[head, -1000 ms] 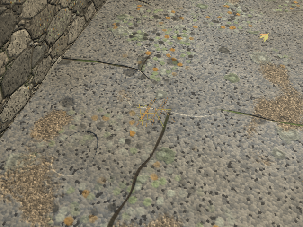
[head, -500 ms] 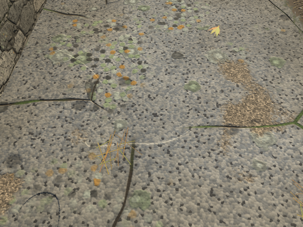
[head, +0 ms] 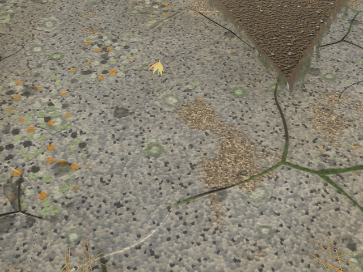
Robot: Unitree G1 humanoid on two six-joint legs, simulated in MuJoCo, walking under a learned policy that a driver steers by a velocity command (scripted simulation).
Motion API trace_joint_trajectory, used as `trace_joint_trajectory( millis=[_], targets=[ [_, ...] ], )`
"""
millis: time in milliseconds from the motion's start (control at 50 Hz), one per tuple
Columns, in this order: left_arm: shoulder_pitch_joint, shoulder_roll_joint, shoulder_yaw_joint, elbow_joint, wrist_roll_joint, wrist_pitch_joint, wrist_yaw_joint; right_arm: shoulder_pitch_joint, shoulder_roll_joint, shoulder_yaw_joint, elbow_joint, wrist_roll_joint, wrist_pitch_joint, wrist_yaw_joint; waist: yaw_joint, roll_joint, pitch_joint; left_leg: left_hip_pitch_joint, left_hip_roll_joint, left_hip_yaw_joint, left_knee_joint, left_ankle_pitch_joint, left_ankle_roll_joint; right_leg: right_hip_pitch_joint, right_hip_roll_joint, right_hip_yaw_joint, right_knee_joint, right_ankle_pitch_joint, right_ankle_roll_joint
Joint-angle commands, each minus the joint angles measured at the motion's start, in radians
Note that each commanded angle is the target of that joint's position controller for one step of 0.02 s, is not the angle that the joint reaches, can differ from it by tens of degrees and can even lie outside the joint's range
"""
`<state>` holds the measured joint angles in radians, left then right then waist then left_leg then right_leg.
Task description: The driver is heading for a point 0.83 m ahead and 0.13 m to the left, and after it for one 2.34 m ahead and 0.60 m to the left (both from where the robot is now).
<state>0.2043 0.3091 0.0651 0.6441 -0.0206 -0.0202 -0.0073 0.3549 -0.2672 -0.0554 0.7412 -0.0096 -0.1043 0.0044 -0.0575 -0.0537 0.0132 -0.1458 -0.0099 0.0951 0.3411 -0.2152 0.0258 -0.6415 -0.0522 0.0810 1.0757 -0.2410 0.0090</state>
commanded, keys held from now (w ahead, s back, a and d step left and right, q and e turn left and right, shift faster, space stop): w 0.12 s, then no key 0.02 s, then q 0.42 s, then w+q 0.44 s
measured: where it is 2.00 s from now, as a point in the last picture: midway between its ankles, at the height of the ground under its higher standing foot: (129, 185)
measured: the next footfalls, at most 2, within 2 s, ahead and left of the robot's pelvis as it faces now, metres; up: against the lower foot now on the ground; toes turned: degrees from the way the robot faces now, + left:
right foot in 0.24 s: +0.29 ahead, -0.15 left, +0.00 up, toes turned -3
left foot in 0.72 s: +0.26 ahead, +0.10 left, +0.00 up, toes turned +16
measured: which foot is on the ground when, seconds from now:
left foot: down 0.00-0.26, up 0.28-0.70, down 0.72-1.00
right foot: up 0.00-0.22, down 0.24-0.70, up 0.72-1.00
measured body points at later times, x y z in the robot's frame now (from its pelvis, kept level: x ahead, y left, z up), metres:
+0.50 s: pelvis +0.19 -0.05 +0.00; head +0.23 -0.05 +0.44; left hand +0.32 +0.23 -0.10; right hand +0.32 -0.33 -0.13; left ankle +0.22 +0.10 -0.68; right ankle +0.25 -0.15 -0.75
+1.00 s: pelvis +0.31 +0.03 +0.01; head +0.33 +0.08 +0.45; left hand +0.41 +0.35 -0.10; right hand +0.44 -0.22 -0.09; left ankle +0.22 +0.09 -0.75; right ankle +0.51 -0.09 -0.69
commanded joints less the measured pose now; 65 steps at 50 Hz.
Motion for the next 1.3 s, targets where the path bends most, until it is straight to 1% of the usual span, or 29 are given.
trace_joint_trajectory(
  millis=[20,160,220,240,260,280,300,320,340,380,460,560,640,700,720,740,760,780,840,880,960,1100,1140,1180,1200,1220,1240,1260,1300],
  targets=[
    [-0.049,0.005,-0.006,-0.071,0.006,-0.020,-0.010,-0.037,-0.154,-0.037,-0.035,0.008,-0.012,0.001,0.021,0.126,0.018,0.075,0.259,-0.180,-0.179,0.238,0.175,-0.085,-0.025,0.021,-0.164,0.111,0.000],
    [-0.251,-0.003,-0.018,-0.124,0.004,-0.053,-0.045,0.043,-0.194,-0.038,0.053,0.037,0.022,0.000,-0.027,0.136,0.068,0.140,0.265,-0.113,-0.121,0.431,0.140,0.044,0.013,-0.092,-0.487,0.179,-0.043],
    [-0.059,0.067,0.020,-0.072,0.027,-0.071,-0.039,0.013,-0.214,-0.037,0.066,0.048,0.039,-0.009,0.103,0.156,-0.068,0.141,0.210,-0.093,0.131,0.762,0.077,0.369,0.088,-0.129,-0.641,0.293,-0.104],
    [0.054,0.127,0.039,-0.042,0.044,-0.070,-0.026,0.012,-0.187,-0.025,0.052,0.038,0.032,-0.012,0.150,0.134,-0.162,0.013,0.154,-0.069,0.295,0.628,0.030,0.607,0.013,-0.072,-0.617,0.549,-0.136],
    [0.178,0.209,0.050,-0.034,0.079,-0.058,-0.004,0.027,-0.096,0.009,0.010,-0.005,0.019,-0.007,0.170,-0.080,-0.332,-0.301,0.042,-0.041,0.659,0.024,-0.041,0.973,-0.280,0.213,-0.507,1.031,-0.247],
    [0.179,0.185,0.036,-0.040,0.075,-0.044,-0.003,0.181,-0.069,0.022,0.057,0.015,0.017,-0.003,0.131,-0.199,-0.521,-0.412,-0.027,-0.214,0.893,-0.508,-0.069,1.080,-0.450,0.420,-0.521,1.161,-0.378],
    [0.148,0.140,0.033,-0.038,0.051,-0.031,-0.009,0.137,-0.176,-0.012,0.071,0.046,0.028,-0.004,0.153,-0.099,-0.463,-0.439,0.020,-0.258,0.950,-0.470,-0.077,0.955,-0.384,0.312,-0.569,0.998,-0.357],
    [0.069,0.102,0.020,-0.035,0.032,-0.031,-0.011,0.044,-0.171,-0.015,0.042,0.057,0.040,-0.008,0.122,-0.078,-0.303,-0.512,0.056,-0.207,0.925,-0.428,-0.077,0.840,-0.320,0.204,-0.606,0.863,-0.309],
    [0.006,0.063,0.008,-0.023,0.022,-0.035,-0.012,0.016,-0.144,-0.014,0.045,0.043,0.057,-0.020,0.088,-0.024,-0.208,-0.505,0.088,-0.185,0.867,-0.361,-0.088,0.703,-0.271,0.138,-0.658,0.743,-0.272],
    [-0.089,0.043,0.006,-0.013,0.035,-0.042,-0.015,0.047,-0.120,-0.021,0.057,0.026,0.106,-0.036,0.022,-0.050,-0.120,-0.341,0.098,-0.152,0.827,-0.255,-0.113,0.440,-0.224,0.025,-0.762,0.633,-0.245],
    [-0.142,0.075,0.021,0.016,0.050,-0.052,0.007,0.013,-0.093,-0.027,0.007,0.020,0.140,-0.049,0.002,-0.071,-0.086,-0.319,0.107,-0.135,0.726,-0.130,-0.118,0.352,-0.246,-0.071,-0.838,0.492,-0.263],
    [-0.135,0.115,0.035,0.051,0.033,-0.022,0.035,-0.110,-0.095,-0.027,-0.066,0.017,0.151,-0.018,0.041,-0.059,-0.078,-0.285,0.118,-0.104,0.528,-0.044,-0.083,0.399,-0.266,-0.123,-0.845,0.287,-0.248],
    [-0.109,0.164,0.054,0.077,-0.004,-0.012,0.019,-0.139,-0.118,-0.038,-0.097,0.024,0.154,0.007,0.050,-0.062,-0.064,-0.240,0.104,-0.057,0.392,-0.126,-0.016,0.437,-0.301,-0.086,-0.853,-0.097,-0.208],
    [-0.109,0.107,0.041,0.097,-0.010,-0.004,0.012,-0.008,-0.131,-0.058,-0.032,0.025,0.139,0.007,-0.002,0.023,-0.051,-0.023,0.027,0.003,0.189,-0.117,0.058,0.337,-0.219,-0.171,-0.672,-0.279,-0.124],
    [-0.123,0.036,0.022,0.088,0.010,-0.003,0.005,0.094,-0.203,-0.083,-0.005,0.033,0.131,-0.006,-0.023,0.225,-0.043,0.086,0.155,-0.228,0.053,-0.166,0.132,0.193,-0.117,-0.283,-0.341,-0.299,-0.053],
    [-0.199,0.022,0.018,0.014,0.023,-0.016,0.006,0.120,-0.333,-0.103,-0.035,0.029,0.110,-0.005,-0.029,0.415,0.017,0.173,0.356,-0.763,-0.109,-0.404,0.315,-0.199,0.069,-0.227,-0.056,-0.443,0.013],
    [-0.251,0.083,0.032,0.005,0.004,-0.040,-0.002,0.092,-0.264,-0.081,-0.057,0.010,0.075,0.006,-0.047,0.281,0.014,0.162,0.383,-0.812,-0.174,-0.422,0.340,-0.268,0.036,-0.040,0.054,-0.382,-0.013],
    [-0.231,0.109,0.040,0.008,-0.015,-0.058,-0.013,0.040,-0.220,-0.066,-0.068,0.008,0.052,0.005,-0.006,0.263,0.028,0.154,0.361,-0.724,-0.170,-0.373,0.300,-0.278,0.003,-0.014,0.039,-0.257,-0.039],
    [-0.204,0.108,0.048,0.056,0.029,-0.082,-0.011,-0.020,-0.162,-0.044,-0.089,0.026,0.044,-0.011,0.034,0.166,-0.001,0.135,0.261,-0.510,-0.142,-0.071,0.208,-0.170,-0.025,-0.020,-0.093,-0.012,-0.028],
    [-0.221,0.077,0.041,0.059,0.026,-0.084,-0.015,0.008,-0.172,-0.048,-0.089,0.020,0.041,-0.024,0.031,0.142,-0.023,0.144,0.227,-0.437,-0.141,0.103,0.198,-0.122,0.005,-0.037,-0.185,0.093,-0.003],
    [-0.289,0.034,0.024,0.046,0.016,-0.081,-0.022,0.059,-0.184,-0.055,-0.074,0.027,0.044,-0.039,0.006,0.160,0.003,0.097,0.182,-0.366,-0.140,0.133,0.176,-0.038,0.044,-0.038,-0.411,0.229,0.030],
    [-0.342,0.050,0.012,0.023,0.008,-0.103,-0.048,0.101,-0.181,-0.060,-0.038,0.033,0.055,-0.041,-0.024,0.193,0.042,0.098,0.219,-0.398,-0.091,0.136,0.161,0.075,0.045,-0.044,-0.575,0.268,0.011],
    [-0.307,0.071,0.018,0.033,0.006,-0.107,-0.050,0.094,-0.184,-0.061,-0.029,0.028,0.059,-0.038,-0.009,0.221,0.047,0.139,0.240,-0.390,-0.059,0.257,0.147,0.113,0.047,-0.073,-0.583,0.203,-0.024],
    [-0.157,0.116,0.042,0.077,0.014,-0.107,-0.039,0.076,-0.171,-0.054,-0.028,0.024,0.064,-0.036,0.068,0.208,-0.047,0.162,0.179,-0.312,0.139,0.607,0.111,0.318,0.096,-0.132,-0.626,0.177,-0.085],
    [0.006,0.152,0.053,0.108,0.021,-0.105,-0.036,0.069,-0.149,-0.041,-0.038,0.015,0.065,-0.037,0.139,0.173,-0.179,0.055,0.140,-0.271,0.355,0.600,0.079,0.575,0.018,-0.043,-0.582,0.190,-0.148],
    [0.161,0.243,0.075,0.131,0.030,-0.100,-0.034,0.159,-0.082,-0.019,-0.057,0.006,0.054,-0.034,0.135,-0.073,-0.345,-0.286,0.006,-0.210,0.742,0.231,0.001,0.949,-0.210,0.362,-0.583,0.100,-0.306],
    [0.193,0.206,0.063,0.164,0.001,-0.096,-0.048,0.171,-0.077,-0.011,-0.062,0.021,0.033,-0.032,0.127,-0.257,-0.361,-0.522,-0.077,-0.236,0.938,-0.330,-0.029,1.035,-0.305,0.736,-0.792,-0.121,-0.383],
    [0.118,0.149,0.046,0.153,-0.018,-0.093,-0.047,0.065,-0.155,-0.027,-0.078,0.043,0.018,-0.026,0.137,-0.142,-0.189,-0.631,-0.003,-0.254,1.004,-0.288,-0.013,0.920,-0.281,0.665,-0.819,-0.227,-0.335],
    [0.028,0.100,0.027,0.124,0.008,-0.078,-0.036,-0.094,-0.153,-0.024,-0.111,0.024,-0.008,-0.019,0.111,0.023,-0.030,-0.601,0.070,-0.210,0.903,-0.154,0.002,0.654,-0.196,0.436,-0.844,-0.068,-0.285]
  ],
)
Over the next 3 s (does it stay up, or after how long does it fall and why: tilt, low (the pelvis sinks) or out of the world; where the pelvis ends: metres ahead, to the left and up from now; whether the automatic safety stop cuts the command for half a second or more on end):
stays up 1.34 0.29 0.00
